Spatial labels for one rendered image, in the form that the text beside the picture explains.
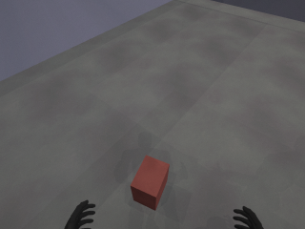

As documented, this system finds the carton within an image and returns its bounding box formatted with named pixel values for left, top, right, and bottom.
left=130, top=155, right=170, bottom=211

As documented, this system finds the robot left hand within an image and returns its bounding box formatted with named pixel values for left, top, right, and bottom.
left=64, top=200, right=96, bottom=229

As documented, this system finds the robot right hand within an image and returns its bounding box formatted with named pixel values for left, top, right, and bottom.
left=233, top=206, right=264, bottom=229

